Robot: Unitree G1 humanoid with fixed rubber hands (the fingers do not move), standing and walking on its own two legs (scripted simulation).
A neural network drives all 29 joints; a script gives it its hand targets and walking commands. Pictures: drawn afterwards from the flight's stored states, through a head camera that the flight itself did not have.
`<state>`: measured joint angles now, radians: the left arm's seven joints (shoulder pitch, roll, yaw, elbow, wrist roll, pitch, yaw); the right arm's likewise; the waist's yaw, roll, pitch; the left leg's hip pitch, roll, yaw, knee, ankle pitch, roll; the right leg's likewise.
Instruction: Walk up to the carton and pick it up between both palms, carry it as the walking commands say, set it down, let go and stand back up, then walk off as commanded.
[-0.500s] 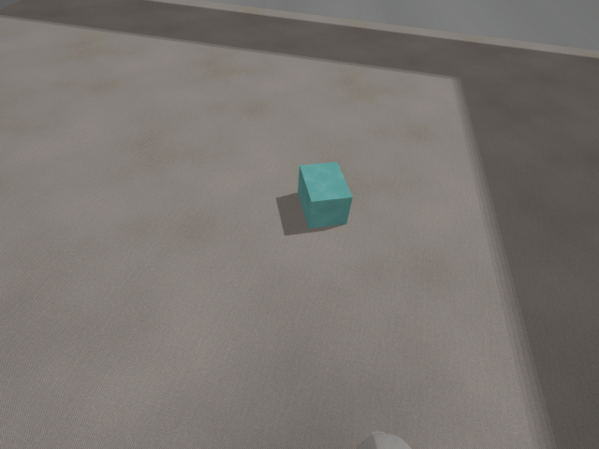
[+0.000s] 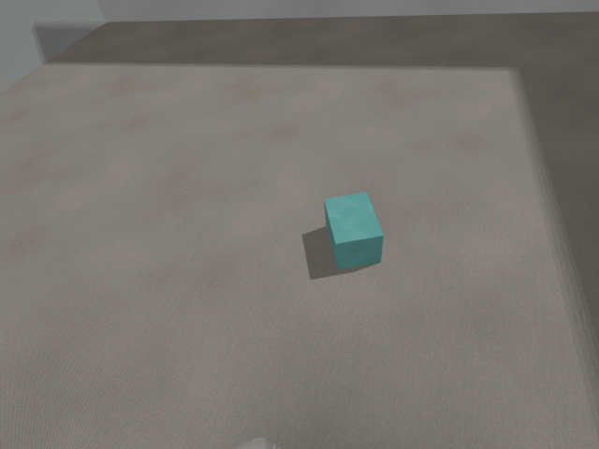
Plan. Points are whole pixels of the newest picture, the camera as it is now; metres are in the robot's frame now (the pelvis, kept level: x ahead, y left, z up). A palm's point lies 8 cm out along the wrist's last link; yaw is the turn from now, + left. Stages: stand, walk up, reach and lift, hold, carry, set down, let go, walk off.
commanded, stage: walk up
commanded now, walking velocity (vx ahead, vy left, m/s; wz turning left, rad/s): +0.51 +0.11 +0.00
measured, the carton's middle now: (351, 230) +1.05 -0.09 -0.70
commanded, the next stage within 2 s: none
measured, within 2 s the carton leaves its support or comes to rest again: neither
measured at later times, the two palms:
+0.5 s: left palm (153, 375) +0.29 +0.32 -0.15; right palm (462, 388) +0.24 -0.19 -0.12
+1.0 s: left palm (204, 296) +0.42 +0.24 -0.12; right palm (463, 290) +0.43 -0.26 -0.16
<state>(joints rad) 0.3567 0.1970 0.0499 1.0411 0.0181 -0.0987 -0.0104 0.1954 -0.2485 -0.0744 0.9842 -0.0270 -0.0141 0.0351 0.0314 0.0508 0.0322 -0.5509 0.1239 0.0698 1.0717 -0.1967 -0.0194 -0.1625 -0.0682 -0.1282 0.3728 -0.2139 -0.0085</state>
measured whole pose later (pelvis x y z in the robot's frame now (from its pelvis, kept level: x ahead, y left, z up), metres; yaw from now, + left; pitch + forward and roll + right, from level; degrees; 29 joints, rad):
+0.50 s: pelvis +0.25 +0.07 +0.00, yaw +0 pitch +0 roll -2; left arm 0.25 0.24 0.08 1.00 0.03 -0.02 -0.02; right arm 0.31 -0.21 -0.05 1.04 -0.02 -0.08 0.00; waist -0.02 -0.04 0.06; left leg -0.22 0.09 0.14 0.43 -0.20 0.02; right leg -0.51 -0.10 -0.03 1.11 -0.24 0.03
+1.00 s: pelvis +0.41 -0.01 +0.00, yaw +0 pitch +0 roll +2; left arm 0.29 0.18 0.05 1.03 0.02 -0.07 0.00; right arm 0.27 -0.23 -0.08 1.04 -0.03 0.01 0.01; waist 0.02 0.05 0.04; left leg -0.44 0.09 0.06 1.02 -0.31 -0.04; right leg -0.23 -0.08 -0.12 0.40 -0.16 -0.01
